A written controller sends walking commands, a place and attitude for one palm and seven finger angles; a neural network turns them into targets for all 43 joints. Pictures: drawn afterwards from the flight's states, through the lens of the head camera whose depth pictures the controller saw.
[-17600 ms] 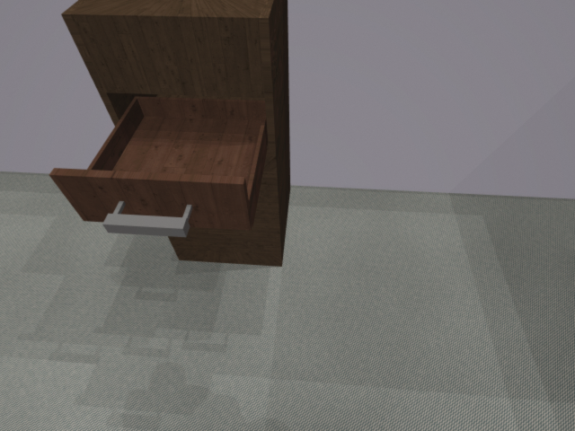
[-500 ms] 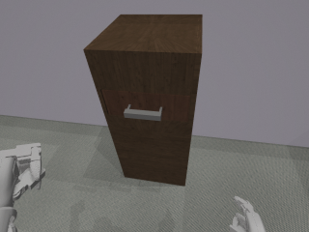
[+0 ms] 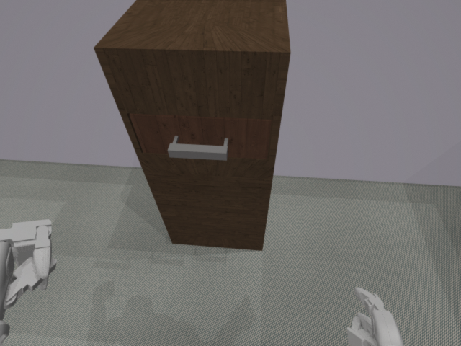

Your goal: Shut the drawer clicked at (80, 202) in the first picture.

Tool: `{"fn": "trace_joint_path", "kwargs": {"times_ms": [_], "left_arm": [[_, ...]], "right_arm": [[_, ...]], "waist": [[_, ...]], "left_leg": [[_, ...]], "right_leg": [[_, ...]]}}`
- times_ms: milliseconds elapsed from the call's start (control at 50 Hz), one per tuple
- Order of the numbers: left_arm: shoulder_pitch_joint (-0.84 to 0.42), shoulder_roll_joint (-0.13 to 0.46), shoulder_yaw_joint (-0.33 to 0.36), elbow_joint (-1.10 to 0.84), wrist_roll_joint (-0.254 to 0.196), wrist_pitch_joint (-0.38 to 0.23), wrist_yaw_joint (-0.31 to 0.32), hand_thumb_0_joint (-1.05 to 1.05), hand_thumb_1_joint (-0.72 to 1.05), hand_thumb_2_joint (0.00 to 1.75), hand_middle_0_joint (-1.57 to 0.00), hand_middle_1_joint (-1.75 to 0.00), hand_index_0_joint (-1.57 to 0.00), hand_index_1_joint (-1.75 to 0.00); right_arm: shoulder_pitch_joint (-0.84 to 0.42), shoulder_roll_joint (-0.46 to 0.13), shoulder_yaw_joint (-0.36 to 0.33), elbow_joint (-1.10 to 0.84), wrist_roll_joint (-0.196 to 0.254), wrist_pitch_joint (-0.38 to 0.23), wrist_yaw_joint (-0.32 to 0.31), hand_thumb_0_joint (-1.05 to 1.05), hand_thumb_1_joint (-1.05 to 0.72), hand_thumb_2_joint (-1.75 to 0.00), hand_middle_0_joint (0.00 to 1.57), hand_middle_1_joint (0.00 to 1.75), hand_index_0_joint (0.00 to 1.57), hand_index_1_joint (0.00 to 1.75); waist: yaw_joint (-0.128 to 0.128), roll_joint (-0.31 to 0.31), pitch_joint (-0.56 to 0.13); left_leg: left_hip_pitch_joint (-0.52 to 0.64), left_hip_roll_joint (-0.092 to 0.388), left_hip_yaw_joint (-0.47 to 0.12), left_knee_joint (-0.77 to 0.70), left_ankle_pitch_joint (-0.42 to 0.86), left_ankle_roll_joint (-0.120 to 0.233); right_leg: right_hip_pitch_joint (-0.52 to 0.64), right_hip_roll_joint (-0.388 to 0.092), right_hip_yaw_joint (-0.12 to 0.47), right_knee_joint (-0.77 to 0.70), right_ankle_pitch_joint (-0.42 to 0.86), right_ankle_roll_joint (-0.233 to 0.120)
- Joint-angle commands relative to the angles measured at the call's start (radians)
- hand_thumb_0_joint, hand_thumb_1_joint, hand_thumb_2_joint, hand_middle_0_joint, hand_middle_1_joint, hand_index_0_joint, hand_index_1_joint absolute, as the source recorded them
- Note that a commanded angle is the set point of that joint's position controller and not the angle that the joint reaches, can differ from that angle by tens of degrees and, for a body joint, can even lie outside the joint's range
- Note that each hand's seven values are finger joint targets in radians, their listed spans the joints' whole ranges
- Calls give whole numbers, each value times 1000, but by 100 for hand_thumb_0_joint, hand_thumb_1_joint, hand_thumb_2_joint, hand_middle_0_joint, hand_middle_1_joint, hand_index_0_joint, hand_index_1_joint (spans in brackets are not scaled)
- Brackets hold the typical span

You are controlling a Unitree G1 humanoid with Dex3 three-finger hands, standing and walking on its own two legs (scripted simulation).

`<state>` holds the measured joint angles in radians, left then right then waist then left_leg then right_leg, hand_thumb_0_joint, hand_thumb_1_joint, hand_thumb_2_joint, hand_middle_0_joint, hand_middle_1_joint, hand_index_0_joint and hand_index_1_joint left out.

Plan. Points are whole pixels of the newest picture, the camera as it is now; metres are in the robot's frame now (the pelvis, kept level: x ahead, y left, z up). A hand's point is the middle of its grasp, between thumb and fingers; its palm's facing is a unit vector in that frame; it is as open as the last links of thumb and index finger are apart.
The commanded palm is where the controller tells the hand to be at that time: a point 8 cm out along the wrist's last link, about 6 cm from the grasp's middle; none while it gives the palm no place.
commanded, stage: step back with the hand held close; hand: left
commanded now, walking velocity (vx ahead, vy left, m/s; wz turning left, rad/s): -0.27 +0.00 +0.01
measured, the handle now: (199, 146) +0.63 +0.13 -0.07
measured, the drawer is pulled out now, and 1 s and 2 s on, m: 0.00 0.00 0.00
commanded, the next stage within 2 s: stop stepping back and stand still in 1.26 s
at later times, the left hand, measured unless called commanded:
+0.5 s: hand (11, 317) +0.13 +0.24 +0.15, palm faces +0.36 -0.80 -0.48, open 3.2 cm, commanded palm +0.07 +0.29 +0.17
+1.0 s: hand out of the picture +0.07 +0.21 +0.15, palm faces +0.24 -0.83 -0.51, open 3.2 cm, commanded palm +0.00 +0.27 +0.17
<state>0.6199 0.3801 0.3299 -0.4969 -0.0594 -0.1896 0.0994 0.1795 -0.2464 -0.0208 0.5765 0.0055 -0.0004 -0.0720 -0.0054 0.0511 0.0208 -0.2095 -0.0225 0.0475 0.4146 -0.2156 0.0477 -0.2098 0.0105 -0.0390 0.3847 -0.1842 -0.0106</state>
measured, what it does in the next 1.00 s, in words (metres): walks backwards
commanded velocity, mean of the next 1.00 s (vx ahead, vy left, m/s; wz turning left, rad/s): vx -0.34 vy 0.00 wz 0.00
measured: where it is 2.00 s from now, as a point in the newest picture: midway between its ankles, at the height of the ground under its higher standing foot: outside the picture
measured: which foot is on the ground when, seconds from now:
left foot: down 0.00-0.96, up 0.98-1.00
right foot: down 0.00-1.00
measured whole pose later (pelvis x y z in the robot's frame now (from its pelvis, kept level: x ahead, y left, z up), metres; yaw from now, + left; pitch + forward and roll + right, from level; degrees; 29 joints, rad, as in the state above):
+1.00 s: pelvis -0.12 -0.01 -0.01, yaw +1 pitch +3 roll -3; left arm 0.65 0.45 0.38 -0.64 -0.05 -0.30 0.10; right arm 0.10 -0.19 -0.02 0.58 0.00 -0.07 -0.05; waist -0.01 0.01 0.05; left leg -0.50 0.02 -0.01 0.54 -0.13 0.03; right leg -0.28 0.11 0.05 0.49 -0.27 -0.03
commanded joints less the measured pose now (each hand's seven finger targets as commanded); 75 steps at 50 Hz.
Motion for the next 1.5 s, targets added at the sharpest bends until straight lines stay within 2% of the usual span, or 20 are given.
{"fn": "trace_joint_path", "kwargs": {"times_ms": [0, 300, 480, 560, 620, 680, 800, 840, 920, 980, 1000, 1060, 1080, 1140, 1240, 1380, 1420, 1440, 1460, 1480], "left_arm": [[31, 180, 162, -231, -6, -69, 35, 0, 90, 90, -140, -160, -140, -160], [-19, 162, 171, -272, 43, -100, 51, 0, 90, 90, -140, -160, -140, -160], [-47, 177, 162, -280, 29, -126, 67, 0, 90, 90, -140, -160, -140, -160], [-13, 184, 172, -284, 32, -149, 77, 0, 90, 90, -140, -160, -140, -160], [3, 194, 215, -303, 66, -163, 71, 0, 90, 90, -140, -160, -140, -160], [8, 214, 245, -298, 65, -164, 62, 0, 90, 90, -140, -160, -140, -160], [34, 181, 179, -339, 12, -193, 37, 0, 90, 90, -140, -160, -140, -160], [27, 189, 182, -347, 5, -189, 34, 0, 90, 90, -140, -160, -140, -160], [75, 236, 229, -317, -7, -169, 35, 0, 90, 90, -140, -160, -140, -160], [36, 254, 240, -267, -13, -155, 52, 0, 90, 90, -140, -160, -140, -160], [33, 230, 218, -235, -10, -141, 53, 0, 90, 90, -140, -160, -140, -160], [-4, 195, 164, -223, 7, -127, 47, 0, 90, 90, -140, -160, -140, -160], [-43, 189, 131, -274, 9, -134, 41, 0, 90, 90, -140, -160, -140, -160], [8, 235, 168, -290, 7, -147, 27, 0, 90, 90, -140, -160, -140, -160], [57, 188, 157, -357, -6, -103, 40, 0, 90, 90, -140, -160, -140, -160], [69, 197, 175, -326, -11, -73, 59, 0, 90, 90, -140, -160, -140, -160], [100, 205, 170, -326, -8, -72, 51, 0, 90, 90, -140, -160, -140, -160], [86, 248, 199, -337, -8, -81, 54, 0, 90, 90, -140, -160, -140, -160], [37, 280, 235, -356, -20, -86, 69, 0, 90, 90, -140, -160, -140, -160], [-32, 266, 222, -354, -9, -86, 74, 0, 90, 90, -140, -160, -140, -160]], "right_arm": [[-102, -102, -39, -180, 4, -40, -13, 0, -90, -90, 20, 30, 20, 30], [-83, -124, -45, -202, -1, -80, -18, 0, -90, -90, 20, 30, 20, 30], [-56, -112, -49, -167, -14, -93, -8, 0, -90, -90, 20, 30, 20, 30], [-65, -114, -45, -160, -12, -95, -11, 0, -90, -90, 20, 30, 20, 30], [-97, -125, -52, -180, -13, -115, -21, 0, -90, -90, 20, 30, 20, 30], [-97, -123, -65, -180, -19, -138, -19, 0, -90, -90, 20, 30, 20, 30], [-48, -108, -55, -92, -28, -161, 6, 0, -90, -90, 20, 30, 20, 30], [-57, -107, -62, -97, -26, -155, 9, 0, -90, -90, 20, 30, 20, 30], [-94, -84, -59, -144, -2, -112, 12, 0, -90, -90, 20, 30, 20, 30], [-114, -74, -68, -136, 0, -83, 8, 0, -90, -90, 20, 30, 20, 30], [-104, -53, -59, -126, -8, -72, 4, 0, -90, -90, 20, 30, 20, 30], [-100, -62, -34, -119, -12, -56, -19, 0, -90, -90, 20, 30, 20, 30], [-105, -88, -37, -127, -4, -64, -26, 0, -90, -90, 20, 30, 20, 30], [-74, -95, -56, -151, -13, -109, -3, 0, -90, -90, 20, 30, 20, 30], [-44, -97, -56, -116, -19, -162, 24, 0, -90, -90, 20, 30, 20, 30], [-74, -93, -42, -130, -29, -164, 8, 0, -90, -90, 20, 30, 20, 30], [-72, -85, -37, -136, -21, -151, 9, 0, -90, -90, 20, 30, 20, 30], [-67, -73, -35, -131, -26, -137, 9, 0, -90, -90, 20, 30, 20, 30], [-65, -75, -27, -111, -39, -132, 7, 0, -90, -90, 20, 30, 20, 30], [-62, -82, -25, -103, -39, -140, 10, 0, -90, -90, 20, 30, 20, 30]], "waist": [[18, 6, -212], [4, 19, -85], [-20, -99, -58], [-22, 3, -79], [5, 181, -114], [12, 112, -106], [2, 81, -280], [5, 93, -336], [-6, -136, -277], [-4, -182, -156], [-14, -172, -129], [-28, -90, -94], [-28, 15, -105], [13, 162, -269], [17, 78, -244], [13, 200, -163], [6, 60, -142], [-3, -149, -134], [4, -217, -108], [9, -228, -134]], "left_leg": [[6, 92, -94, -31, 381, 8], [-495, 163, -207, -156, -355, 77], [-238, 58, -130, 91, -255, 15], [-298, 109, -191, -32, -272, 38], [-624, 269, -358, -275, -499, 109], [-600, 282, -364, -223, -373, 128], [27, 189, -187, 2, 485, 54], [91, 194, -154, 18, 506, 51], [0, 83, -58, 118, 159, -2], [-119, -21, -62, 451, -139, -48], [-170, -2, -88, 465, -157, -48], [-129, 21, -71, 87, 22, -35], [-74, 79, -102, -70, 339, -18], [86, 296, -286, -81, 733, 77], [65, 323, -229, -101, 543, 110], [-193, 204, -156, -274, -283, 25], [-137, 63, -34, -81, -268, -47], [-39, 6, 1, 215, -158, -71], [-56, 7, -28, 422, -81, -71], [-143, 6, -62, 527, -118, -69]], "right_leg": [[121, -55, 57, 52, 357, 20], [245, -14, 106, 218, 84, 22], [-126, -130, 219, -68, -249, -37], [-44, -63, 122, 19, -158, -5], [290, 67, 60, 370, 14, 34], [259, 83, 102, 397, -63, 29], [-25, 32, 104, 133, 149, 42], [-41, 28, 105, 139, 96, 59], [-77, -83, 194, -20, 299, 63], [-234, -282, 378, -171, 223, -69], [-187, -287, 336, -129, 345, -115], [-67, -149, 199, 17, 545, -48], [-37, -69, 132, 97, 474, 8], [-144, 50, 96, 357, -204, 40], [-185, 35, 91, 510, -286, 30], [109, 60, -42, 130, -273, 3], [66, -3, -2, -139, -250, -17], [-144, -182, 206, -273, -367, -82], [-267, -341, 340, -308, -346, -163], [-217, -370, 376, -251, -279, -197]]}}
